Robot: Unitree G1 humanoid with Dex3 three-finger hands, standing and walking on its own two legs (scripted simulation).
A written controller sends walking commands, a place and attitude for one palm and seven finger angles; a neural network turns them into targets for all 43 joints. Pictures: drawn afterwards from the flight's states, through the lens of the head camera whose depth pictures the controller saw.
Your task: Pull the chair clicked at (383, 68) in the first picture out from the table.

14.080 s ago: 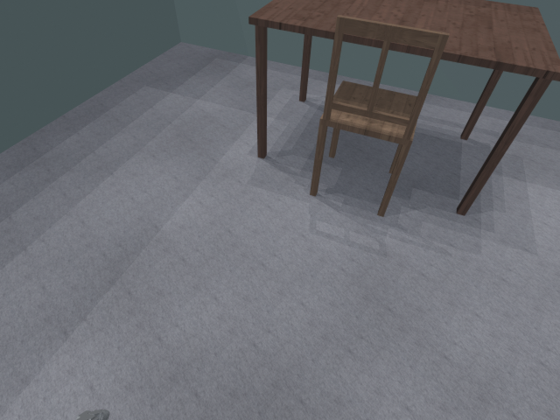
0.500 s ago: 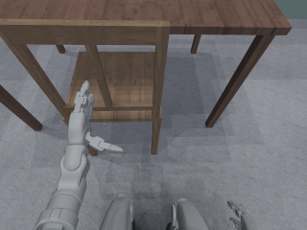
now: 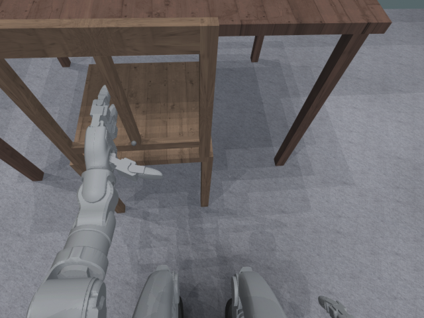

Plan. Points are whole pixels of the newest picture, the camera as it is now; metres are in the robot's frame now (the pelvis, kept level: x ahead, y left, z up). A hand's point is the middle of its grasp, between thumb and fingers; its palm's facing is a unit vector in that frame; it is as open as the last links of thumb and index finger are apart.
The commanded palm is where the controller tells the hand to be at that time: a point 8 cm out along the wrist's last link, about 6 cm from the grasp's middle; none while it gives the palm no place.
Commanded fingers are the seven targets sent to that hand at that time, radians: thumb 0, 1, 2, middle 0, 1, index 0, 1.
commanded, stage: push the fingers through the gap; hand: left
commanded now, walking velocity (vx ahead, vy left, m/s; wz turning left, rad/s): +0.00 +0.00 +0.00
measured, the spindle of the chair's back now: (122, 107) +0.52 +0.17 +0.03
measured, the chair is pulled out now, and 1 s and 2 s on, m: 0.00 0.00 0.00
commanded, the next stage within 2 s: hook a spindle and tug to test in 0.98 s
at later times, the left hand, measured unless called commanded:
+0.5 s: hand (135, 122) +0.48 +0.14 +0.03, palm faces +0.06 -1.00 -0.03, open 16.9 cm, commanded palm +0.46 +0.19 +0.03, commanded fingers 0.00 -0.50 0.30 -0.06 -0.08 -0.06 -0.08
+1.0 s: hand (132, 120) +0.48 +0.14 +0.03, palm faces +0.07 -1.00 -0.02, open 16.9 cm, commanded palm +0.45 +0.19 +0.03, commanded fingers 0.00 -0.50 0.30 -0.06 -0.08 -0.06 -0.08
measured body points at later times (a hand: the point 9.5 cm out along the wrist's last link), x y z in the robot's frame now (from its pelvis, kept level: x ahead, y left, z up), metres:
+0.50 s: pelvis +0.00 +0.00 +0.00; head +0.14 +0.02 +0.42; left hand +0.47 +0.19 +0.03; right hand +0.05 -0.26 -0.13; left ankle +0.05 +0.11 -0.62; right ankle +0.02 -0.11 -0.62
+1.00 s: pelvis +0.00 +0.01 +0.00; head +0.14 +0.02 +0.43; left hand +0.47 +0.20 +0.04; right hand +0.04 -0.25 -0.12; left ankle +0.05 +0.11 -0.62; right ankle +0.02 -0.11 -0.62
